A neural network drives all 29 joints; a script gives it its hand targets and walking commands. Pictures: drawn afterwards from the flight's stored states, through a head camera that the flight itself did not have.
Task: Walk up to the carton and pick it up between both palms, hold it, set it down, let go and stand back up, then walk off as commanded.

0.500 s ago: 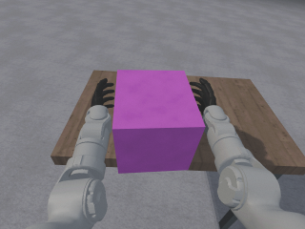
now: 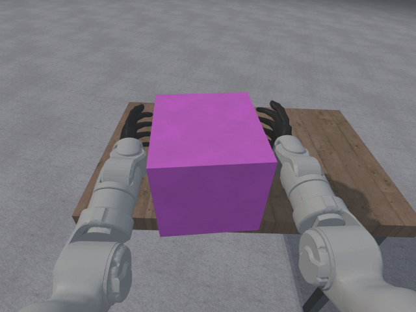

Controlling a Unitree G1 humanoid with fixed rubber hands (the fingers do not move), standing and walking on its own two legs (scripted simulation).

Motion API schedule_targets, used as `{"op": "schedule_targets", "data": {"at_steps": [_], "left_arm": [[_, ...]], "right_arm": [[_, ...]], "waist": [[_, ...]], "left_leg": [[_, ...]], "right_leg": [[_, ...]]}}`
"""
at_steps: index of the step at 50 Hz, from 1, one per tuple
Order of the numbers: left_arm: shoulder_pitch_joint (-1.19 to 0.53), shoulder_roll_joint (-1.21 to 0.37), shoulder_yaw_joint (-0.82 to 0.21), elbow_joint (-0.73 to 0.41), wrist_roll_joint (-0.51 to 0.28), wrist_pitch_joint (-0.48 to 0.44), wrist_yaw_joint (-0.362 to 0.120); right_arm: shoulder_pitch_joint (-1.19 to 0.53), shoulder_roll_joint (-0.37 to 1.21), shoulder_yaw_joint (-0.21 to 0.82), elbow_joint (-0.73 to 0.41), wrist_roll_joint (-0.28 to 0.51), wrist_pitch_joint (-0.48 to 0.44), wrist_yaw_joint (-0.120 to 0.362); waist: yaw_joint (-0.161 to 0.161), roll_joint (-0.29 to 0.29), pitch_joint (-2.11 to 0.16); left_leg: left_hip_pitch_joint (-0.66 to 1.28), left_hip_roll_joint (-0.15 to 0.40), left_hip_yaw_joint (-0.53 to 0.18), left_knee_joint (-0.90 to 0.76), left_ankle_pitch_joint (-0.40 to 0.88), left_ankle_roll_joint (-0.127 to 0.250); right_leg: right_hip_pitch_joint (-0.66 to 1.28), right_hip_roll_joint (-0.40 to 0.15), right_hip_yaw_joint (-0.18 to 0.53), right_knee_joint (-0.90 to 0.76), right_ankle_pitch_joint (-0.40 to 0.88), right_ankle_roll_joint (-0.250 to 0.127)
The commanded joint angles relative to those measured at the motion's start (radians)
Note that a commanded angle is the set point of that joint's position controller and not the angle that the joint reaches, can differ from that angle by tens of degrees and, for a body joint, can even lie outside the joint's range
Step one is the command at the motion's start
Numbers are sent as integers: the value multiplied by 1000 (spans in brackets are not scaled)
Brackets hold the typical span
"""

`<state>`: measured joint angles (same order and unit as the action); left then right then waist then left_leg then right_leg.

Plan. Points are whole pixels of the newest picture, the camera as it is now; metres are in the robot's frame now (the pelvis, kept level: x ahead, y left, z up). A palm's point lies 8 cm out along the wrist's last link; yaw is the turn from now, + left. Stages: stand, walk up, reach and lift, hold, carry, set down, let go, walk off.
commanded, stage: reach and lift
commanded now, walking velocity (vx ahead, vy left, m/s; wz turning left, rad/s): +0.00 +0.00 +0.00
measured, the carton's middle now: (206, 160) +0.42 +0.04 +0.12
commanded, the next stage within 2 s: hold in 1.48 s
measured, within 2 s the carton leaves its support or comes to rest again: neither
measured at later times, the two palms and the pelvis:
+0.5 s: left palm (119, 131) +0.38 +0.19 +0.21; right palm (280, 127) +0.41 -0.10 +0.22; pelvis +0.00 +0.00 +0.00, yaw +0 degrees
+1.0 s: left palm (121, 125) +0.38 +0.19 +0.23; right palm (288, 124) +0.40 -0.10 +0.23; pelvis +0.00 +0.00 +0.00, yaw +0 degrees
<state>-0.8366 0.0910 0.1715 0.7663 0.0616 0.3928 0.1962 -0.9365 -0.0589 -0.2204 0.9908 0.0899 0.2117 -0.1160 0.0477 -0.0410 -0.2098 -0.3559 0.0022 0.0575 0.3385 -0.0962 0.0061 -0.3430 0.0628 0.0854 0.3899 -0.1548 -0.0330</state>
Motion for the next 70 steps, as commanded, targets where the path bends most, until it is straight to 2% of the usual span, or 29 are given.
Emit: {"op": "schedule_targets", "data": {"at_steps": [1, 5, 7, 9, 15, 16, 22, 25, 26, 27, 28, 29, 31, 33, 36, 37, 39, 42, 43, 45, 49, 52, 53, 57, 59, 65, 66, 67, 70], "left_arm": [[-938, -753, -399, -423, -155, -35, -118], [-811, -675, -275, -296, -71, 22, -161], [-785, -638, -218, -214, -51, 45, -190], [-838, -657, -252, -336, -70, 46, -184], [-893, -696, -341, -431, -128, 60, -177], [-947, -716, -389, -520, -152, 55, -169], [-873, -666, -307, -390, -96, 120, -192], [-888, -674, -333, -447, -104, 140, -192], [-836, -665, -321, -382, -98, 153, -201], [-870, -670, -318, -416, -91, 154, -205], [-895, -673, -312, -429, -101, 151, -199], [-886, -663, -328, -423, -101, 156, -201], [-933, -711, -399, -512, -146, 160, -191], [-931, -704, -405, -538, -151, 166, -184], [-909, -646, -285, -451, -91, 187, -199], [-902, -659, -287, -414, -87, 192, -203], [-920, -651, -263, -382, -72, 196, -209], [-984, -676, -302, -425, -107, 188, -207], [-945, -656, -297, -447, -100, 196, -205], [-961, -677, -327, -462, -125, 186, -199], [-934, -645, -263, -373, -98, 205, -208], [-1003, -651, -292, -495, -123, 194, -199], [-960, -667, -325, -507, -142, 198, -196], [-973, -649, -320, -548, -131, 202, -194], [-942, -677, -384, -634, -157, 210, -190], [-834, -663, -336, -569, -115, 270, -215], [-857, -667, -339, -581, -106, 271, -212], [-831, -655, -326, -564, -106, 277, -214], [-838, -674, -338, -575, -108, 288, -220]], "right_arm": [[-807, 717, 464, -430, 131, 21, 53], [-700, 658, 418, -277, 119, 85, 37], [-761, 641, 389, -300, 94, 92, 27], [-792, 680, 422, -330, 136, 93, 27], [-848, 704, 470, -462, 200, 118, 14], [-825, 711, 470, -466, 213, 121, 14], [-821, 653, 444, -416, 221, 159, -2], [-807, 655, 444, -421, 230, 173, -4], [-834, 648, 451, -443, 231, 178, -16], [-819, 649, 448, -429, 237, 182, -17], [-859, 678, 450, -476, 247, 185, -11], [-867, 674, 462, -465, 251, 189, -14], [-915, 685, 493, -585, 285, 188, -15], [-882, 687, 512, -575, 311, 199, -16], [-857, 669, 476, -473, 294, 227, -20], [-859, 634, 438, -452, 269, 228, -16], [-833, 621, 402, -349, 248, 234, -7], [-890, 633, 375, -384, 239, 227, 3], [-898, 650, 413, -424, 267, 227, 2], [-928, 676, 442, -487, 277, 222, -2], [-936, 667, 440, -469, 277, 242, -9], [-899, 679, 440, -459, 291, 244, -2], [-951, 692, 480, -559, 315, 236, -8], [-874, 668, 479, -498, 324, 260, -25], [-871, 684, 536, -628, 361, 255, -38], [-791, 604, 496, -565, 350, 306, -54], [-803, 595, 496, -563, 356, 304, -51], [-825, 601, 507, -593, 360, 311, -51], [-866, 617, 522, -619, 370, 316, -51]], "waist": [[-97, 56, -577], [-96, 25, -392], [-110, -8, -318], [-99, 11, -390], [-108, 45, -516], [-130, 81, -565], [-126, 74, -400], [-136, 87, -414], [-139, 53, -352], [-154, 81, -364], [-125, 60, -414], [-134, 63, -396], [-139, 100, -521], [-135, 112, -495], [-117, 73, -391], [-143, 90, -353], [-145, 104, -269], [-153, 85, -326], [-127, 71, -356], [-129, 64, -419], [-118, 18, -333], [-133, 51, -400], [-117, 42, -446], [-133, 84, -421], [-152, 86, -540], [-190, 93, -398], [-181, 120, -409], [-171, 83, -402], [-160, 84, -408]], "left_leg": [[377, -30, -96, 77, 187, -44], [351, -40, -80, 25, 59, -22], [289, -46, -70, 1, -41, -2], [310, -42, -73, 2, 21, 0], [342, -52, -88, 45, 114, -19], [375, -51, -96, 61, 150, -37], [348, -47, -89, 35, 29, -22], [355, -47, -85, 28, 42, -25], [327, -51, -84, 26, 26, -16], [355, -46, -87, 25, 45, -22], [345, -45, -86, 25, 21, -15], [341, -49, -82, 29, 40, -15], [359, -52, -88, 50, 97, -28], [375, -54, -94, 56, 135, -36], [345, -46, -85, 23, 2, -11], [338, -37, -93, 11, -45, -18], [326, -35, -85, -8, -81, -14], [328, -17, -89, -22, -111, -14], [333, -24, -83, -8, -58, -7], [344, -24, -88, 7, -12, -11], [310, -41, -81, -2, -90, 5], [334, -36, -86, -2, -41, -3], [330, -32, -86, 13, 10, -6], [353, -38, -85, 31, 62, -27], [384, -49, -91, 58, 171, -39], [370, -36, -99, 31, 99, -45], [369, -32, -103, 31, 95, -51], [359, -33, -100, 31, 86, -42], [363, -33, -104, 38, 109, -45]], "right_leg": [[304, -20, -86, -85, 417, 83], [286, -29, -83, -128, 261, 90], [298, -48, -65, -147, 182, 102], [315, -43, -65, -136, 209, 96], [344, -29, -65, -107, 339, 88], [340, -21, -78, -93, 364, 84], [298, -30, -62, -130, 203, 82], [309, -28, -69, -135, 196, 76], [317, -37, -59, -142, 205, 83], [321, -35, -62, -140, 224, 86], [312, -27, -63, -134, 193, 82], [324, -33, -58, -133, 227, 85], [347, -21, -61, -117, 279, 79], [334, -14, -65, -116, 292, 80], [298, -25, -60, -136, 166, 85], [270, -22, -65, -149, 95, 73], [228, -32, -71, -157, 32, 72], [208, -26, -71, -160, -18, 60], [246, -30, -67, -147, 51, 66], [271, -26, -65, -139, 119, 70], [253, -37, -65, -157, 57, 84], [260, -29, -69, -136, 104, 79], [292, -21, -65, -123, 172, 75], [315, -18, -67, -114, 237, 77], [386, -15, -57, -92, 384, 90], [362, -10, -56, -110, 311, 77], [357, -2, -61, -116, 273, 73], [370, -4, -55, -110, 292, 76], [365, -3, -51, -112, 307, 77]]}}
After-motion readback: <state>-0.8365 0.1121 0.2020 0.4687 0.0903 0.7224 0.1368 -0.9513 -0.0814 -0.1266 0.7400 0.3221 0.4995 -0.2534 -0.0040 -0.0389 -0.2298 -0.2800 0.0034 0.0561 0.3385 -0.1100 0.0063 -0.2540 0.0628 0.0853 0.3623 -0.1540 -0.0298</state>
